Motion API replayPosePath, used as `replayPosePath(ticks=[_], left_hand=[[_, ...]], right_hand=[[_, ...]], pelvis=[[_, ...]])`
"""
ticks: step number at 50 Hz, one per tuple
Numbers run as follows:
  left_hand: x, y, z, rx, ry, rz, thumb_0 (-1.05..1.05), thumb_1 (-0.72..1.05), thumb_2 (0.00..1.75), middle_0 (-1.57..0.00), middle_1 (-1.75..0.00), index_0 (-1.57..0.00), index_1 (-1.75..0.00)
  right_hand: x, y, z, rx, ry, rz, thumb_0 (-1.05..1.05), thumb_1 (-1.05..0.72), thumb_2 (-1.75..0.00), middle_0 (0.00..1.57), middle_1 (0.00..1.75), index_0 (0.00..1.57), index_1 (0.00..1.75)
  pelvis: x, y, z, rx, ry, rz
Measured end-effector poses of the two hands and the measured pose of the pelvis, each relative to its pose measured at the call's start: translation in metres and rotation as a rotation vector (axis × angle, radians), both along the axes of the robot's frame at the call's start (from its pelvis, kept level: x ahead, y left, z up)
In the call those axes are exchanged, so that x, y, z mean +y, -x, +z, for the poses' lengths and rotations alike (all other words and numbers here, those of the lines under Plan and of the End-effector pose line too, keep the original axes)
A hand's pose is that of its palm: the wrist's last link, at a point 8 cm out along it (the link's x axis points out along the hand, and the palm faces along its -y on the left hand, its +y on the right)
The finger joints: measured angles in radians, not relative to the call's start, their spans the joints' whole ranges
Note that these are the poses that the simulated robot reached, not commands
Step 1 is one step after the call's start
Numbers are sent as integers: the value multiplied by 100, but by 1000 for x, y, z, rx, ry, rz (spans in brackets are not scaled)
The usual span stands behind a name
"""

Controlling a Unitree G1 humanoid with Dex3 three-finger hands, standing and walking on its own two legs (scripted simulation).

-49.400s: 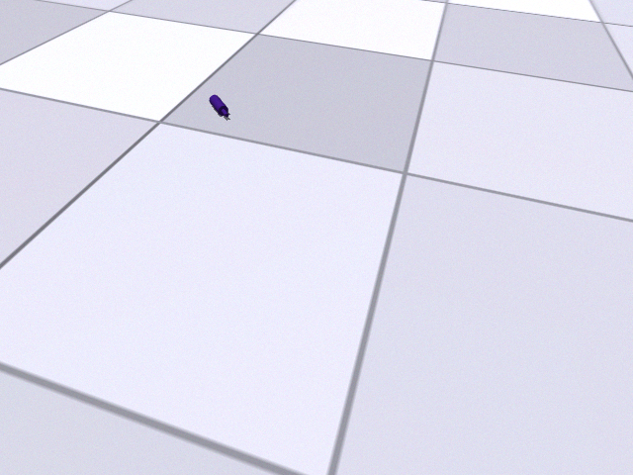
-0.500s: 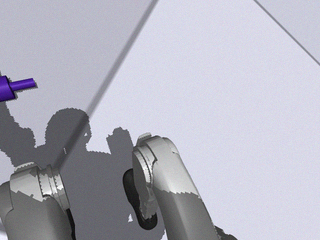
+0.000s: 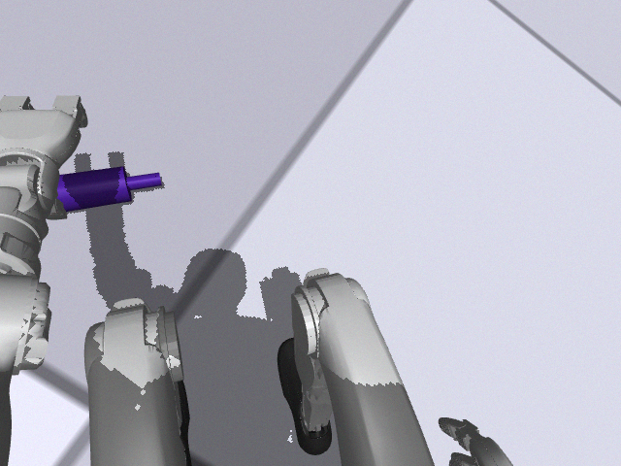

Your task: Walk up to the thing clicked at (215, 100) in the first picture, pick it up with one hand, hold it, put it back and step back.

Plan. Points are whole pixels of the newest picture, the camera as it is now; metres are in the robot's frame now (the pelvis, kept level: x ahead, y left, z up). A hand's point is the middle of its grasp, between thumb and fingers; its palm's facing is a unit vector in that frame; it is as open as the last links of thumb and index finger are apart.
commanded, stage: withdraw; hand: left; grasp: from above
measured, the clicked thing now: (99, 188) +0.56 +0.24 -0.33
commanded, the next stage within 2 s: home in 0.02 s
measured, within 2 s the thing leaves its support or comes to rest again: neither
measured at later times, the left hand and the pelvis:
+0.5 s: hand (44, 151) +0.53 +0.26 -0.14, palm faces -0.31 -0.35 -0.89, open 10.7 cm; pelvis +0.03 +0.00 +0.00, yaw -1 degrees
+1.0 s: hand out of the picture +0.32 +0.23 +0.07, palm faces -0.01 -0.91 -0.41, open 7.4 cm; pelvis +0.02 +0.00 +0.18, yaw +6 degrees
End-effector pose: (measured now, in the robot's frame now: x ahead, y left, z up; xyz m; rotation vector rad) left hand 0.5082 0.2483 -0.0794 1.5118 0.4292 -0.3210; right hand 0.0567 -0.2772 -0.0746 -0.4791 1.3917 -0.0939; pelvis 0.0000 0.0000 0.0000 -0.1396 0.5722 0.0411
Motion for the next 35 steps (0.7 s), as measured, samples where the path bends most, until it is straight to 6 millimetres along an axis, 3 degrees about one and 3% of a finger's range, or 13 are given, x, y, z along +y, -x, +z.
replayPosePath(ticks=[10, 16, 21, 26, 30, 35], left_hand=[[17, -13, -56, -1, -24, 62, 0, -45, 98, -13, -96, -13, -95], [19, -33, -63, -75, 26, 113, 0, -30, 97, -22, -82, -20, -82], [20, -36, -40, -122, 119, 211, 0, -8, 96, -25, -70, -23, -71], [26, -18, 1, -94, 231, 325, 0, 20, 97, -26, -60, -24, -61], [33, 14, 40, -54, 331, 392, 0, 43, 97, -25, -51, -23, -52], [42, 70, 83, -2, 469, 487, 0, 69, 96, -24, -42, -23, -42]], right_hand=[[18, 40, -30, 110, -20, -40, 0, -90, -89, 20, 30, 20, 30], [34, 50, -38, 162, -63, -66, 0, -89, -89, 21, 30, 20, 30], [38, 37, -32, 147, -97, -91, 0, -89, -89, 21, 30, 21, 30], [33, 9, -14, 77, -118, -103, 0, -89, -89, 21, 30, 21, 30], [26, -18, 9, 7, -128, -97, 0, -90, -89, 21, 30, 20, 30], [19, -59, 43, -97, -126, -45, 0, -90, -89, 21, 30, 20, 30]], pelvis=[[2, -4, -32, 4, 4, -12], [2, -13, -38, 27, 10, -17], [2, -21, -25, 55, 12, -17], [4, -26, 3, 75, 10, -8], [6, -27, 34, 82, 0, 5], [5, -23, 74, 56, -18, 19]])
